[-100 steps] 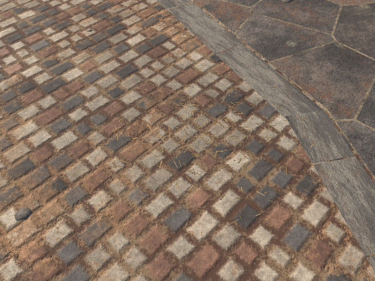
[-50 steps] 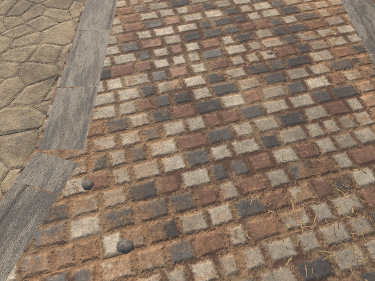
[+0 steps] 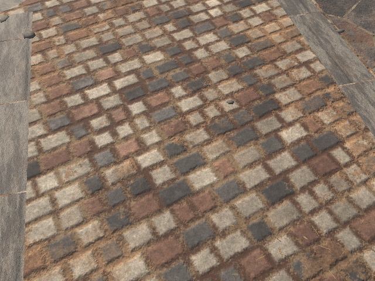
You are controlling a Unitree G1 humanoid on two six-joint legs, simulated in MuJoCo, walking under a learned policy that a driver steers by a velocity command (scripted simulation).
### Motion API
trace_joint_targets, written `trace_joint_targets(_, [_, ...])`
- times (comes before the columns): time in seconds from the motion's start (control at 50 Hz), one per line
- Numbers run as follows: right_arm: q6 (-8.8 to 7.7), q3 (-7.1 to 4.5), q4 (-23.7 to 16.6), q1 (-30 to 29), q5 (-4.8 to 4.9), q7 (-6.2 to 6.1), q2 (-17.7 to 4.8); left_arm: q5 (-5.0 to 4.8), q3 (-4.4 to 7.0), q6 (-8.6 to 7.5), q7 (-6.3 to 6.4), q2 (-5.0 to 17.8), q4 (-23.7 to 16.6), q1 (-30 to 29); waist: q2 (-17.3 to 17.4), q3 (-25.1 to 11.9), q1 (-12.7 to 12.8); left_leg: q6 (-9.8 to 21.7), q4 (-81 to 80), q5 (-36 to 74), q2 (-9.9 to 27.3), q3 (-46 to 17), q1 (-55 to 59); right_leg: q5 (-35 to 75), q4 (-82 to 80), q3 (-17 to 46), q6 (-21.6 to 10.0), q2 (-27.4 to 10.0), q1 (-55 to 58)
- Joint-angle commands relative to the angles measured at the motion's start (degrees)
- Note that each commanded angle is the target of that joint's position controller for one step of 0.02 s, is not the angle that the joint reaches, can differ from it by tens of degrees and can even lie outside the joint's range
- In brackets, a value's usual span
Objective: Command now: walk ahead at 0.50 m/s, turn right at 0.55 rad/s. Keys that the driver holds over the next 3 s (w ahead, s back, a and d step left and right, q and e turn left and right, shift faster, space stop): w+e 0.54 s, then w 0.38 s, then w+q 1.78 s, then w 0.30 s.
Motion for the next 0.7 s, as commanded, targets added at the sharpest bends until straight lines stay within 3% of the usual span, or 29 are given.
trace_joint_targets(0.02, [-4.17,-1.1,-8.2,-5.3,0.48,0.32,-7.4,-0.32,2.22,-1.05,0.61,7.7,-1.6,9.8,2.3,-10.2,3.6,1.8,8.9,6.2,2.2,-8.2,-32.3,6.7,-20.1,32.0,-12.4,-17.8,33.8])
trace_joint_targets(0.04, [-3.56,-1.64,-7.8,-5.2,-1.06,-0.12,-7.8,-0.18,1.57,-0.98,0.74,5.6,-2.6,6.5,3.3,-7.4,1.6,1.4,4.7,8.8,3.7,-7.6,-28.6,11.8,-21.3,26.9,-10.8,-15.3,27.0])
trace_joint_targets(0.06, [-2.76,-1.87,-8.1,-3.6,-1.31,0.02,-7.8,0.6,1.46,-1.04,1.06,5.8,-3.4,5.5,0.1,-7.2,-0.2,0.5,3.3,9.8,4.4,-8.0,-24.9,15.4,-22.5,25.8,-11.6,-14.8,22.2])
trace_joint_targets(0.08, [-2.1,-1.95,-8.4,-2.8,-1.6,0.02,-7.5,0.45,1.57,-1.21,1.25,5.9,-3.7,5.2,-0.1,-6.6,-0.8,-0.5,0.9,10.1,4.7,-7.7,-23.6,18.3,-23.2,24.4,-11.8,-14.0,19.7])
trace_joint_targets(0.12, [-1.17,-1.68,-9.1,-4.3,-2.04,-0.07,-6.0,0.26,1.84,-1.36,1.94,7.1,-3.5,6.5,0.0,-5.7,-0.9,-2.1,-4.6,12.9,4.3,-6.0,-23.1,21.6,-23.9,20.3,-11.1,-12.1,15.6])
trace_joint_targets(0.16, [-0.87,-1.2,-11.0,-9.2,-2.32,-0.2,-4.9,0.0,2.16,-1.17,2.73,8.4,-3.1,8.6,-0.9,-4.3,0.6,-3.3,-12.6,19.3,3.0,-5.0,-24.2,23.0,-23.8,18.0,-9.8,-10.4,13.9])
trace_joint_targets(0.22, [-1.19,-0.37,-12.5,-15.7,-1.91,0.32,-3.3,-0.42,2.21,-0.43,3.34,8.6,-2.6,11.1,-3.5,-4.3,3.4,-3.3,-26.8,29.7,0.0,-4.5,-20.7,16.7,-22.2,16.5,-6.8,-7.8,13.0])
trace_joint_targets(0.3, [-2.1,-0.77,-14.4,-20.5,-0.78,1.51,-5.2,-0.76,2.19,0.23,3.6,8.6,-1.8,14.1,-5.2,-4.0,5.2,-2.5,-35.6,31.5,-2.4,-5.7,-17.8,9.8,-18.8,22.1,-5.7,-10.1,16.7])
trace_joint_targets(0.34, [-2.71,-1.44,-14.6,-19.8,-0.66,1.97,-6.9,-0.69,2.25,0.52,3.88,8.6,-1.9,14.0,-6.1,-4.2,4.2,-1.1,-38.1,27.6,-2.7,-6.8,-16.1,8.4,-15.7,26.1,-4.9,-11.7,20.0])
trace_joint_targets(0.38, [-3.3,-2.36,-13.4,-14.0,-0.63,1.85,-8.2,-0.47,2.24,0.78,3.96,8.2,-2.6,12.0,-7.6,-5.5,0.7,1.1,-40.9,24.9,-3.1,-5.8,-8.7,11.5,-11.2,27.6,-3.3,-11.0,20.3])
trace_joint_targets(0.4, [-3.61,-3.21,-12.3,-8.1,-1.28,1.48,-9.8,-0.19,1.54,0.64,3.76,6.2,-3.3,11.1,-6.6,-9.6,-2.4,3.3,-41.6,25.2,-0.9,-6.9,1.5,13.9,-3.7,25.5,-1.5,-8.0,18.0])
trace_joint_targets(0.42, [-3.53,-4.03,-11.7,0.9,-2.08,0.9,-13.2,0.92,0.26,0.42,3.54,2.9,-4.7,11.4,0.2,-18.0,-5.7,6.9,-40.7,22.1,9.3,-16.7,16.9,4.4,12.6,20.2,0.7,-4.0,10.4])
trace_joint_targets(0.44, [-2.85,-4.91,-9.5,5.0,-2.7,1.29,-17.0,-1.03,-0.7,-0.16,3.5,0.0,-6.1,20.6,20.7,-23.6,-1.2,16.9,-46.0,10.8,21.8,-44.5,33.4,-22.9,30.4,14.0,4.2,3.1,-10.7])
trace_joint_targets(0.46, [-2.57,-3.81,-10.5,3.6,-1.33,1.46,-11.2,-1.85,0.26,-0.1,3.71,6.5,-4.2,20.3,14.4,-19.7,-2.6,16.1,-48.5,-2.3,22.2,-48.5,30.9,-20.7,38.2,15.3,5.0,-2.2,-17.9])
trace_joint_targets(0.48, [-2.12,-2.76,-11.1,1.1,-1.05,1.12,-7.4,-1.24,1.15,0.32,3.66,9.6,-4.8,13.6,8.1,-12.2,-4.3,13.1,-49.1,-1.1,19.3,-38.1,23.8,-15.0,39.7,13.9,5.3,-4.2,-19.2])
trace_joint_targets(0.5, [-1.64,-2.21,-11.3,-1.7,-1.52,1.08,-6.6,-0.42,1.21,0.64,3.7,9.0,-5.6,10.4,4.0,-8.1,-3.2,11.4,-50.0,6.4,16.7,-30.3,16.3,-10.8,38.5,12.1,5.7,-6.1,-17.1])
trace_joint_targets(0.52, [-1.39,-1.85,-10.8,-3.3,-1.71,1.07,-5.7,0.15,1.36,0.65,3.48,8.1,-6.4,8.5,3.7,-4.9,-2.2,10.9,-51.4,12.4,14.3,-25.0,11.0,-8.2,35.8,12.0,5.8,-7.6,-15.8])
trace_joint_targets(0.56, [-1.72,-1.57,-9.8,-3.8,-1.99,1.16,-5.2,-0.54,1.1,1.1,2.87,5.5,-6.6,9.5,6.6,-3.5,-0.3,10.4,-54.5,17.5,11.5,-17.8,5.1,-5.9,32.5,10.7,5.7,-9.3,-11.5])
trace_joint_targets(0.6, [-2.28,-1.8,-8.2,-2.7,-1.52,1.55,-5.7,-0.37,0.6,1.43,2.82,3.5,-6.7,9.2,6.0,-2.9,0.1,11.8,-56.3,21.8,11.1,-14.1,3.8,-5.0,29.0,10.2,6.1,-9.3,-11.5])
trace_joint_targets(0.7, [-1.86,-2.39,-5.3,-1.5,-0.79,1.6,-8.6,0.4,-0.43,0.56,2.17,2.1,-7.8,2.6,3.9,-2.4,-0.7,12.2,-57.8,30.3,10.7,-6.9,6.6,6.4,12.7,8.1,6.5,-9.8,-12.7])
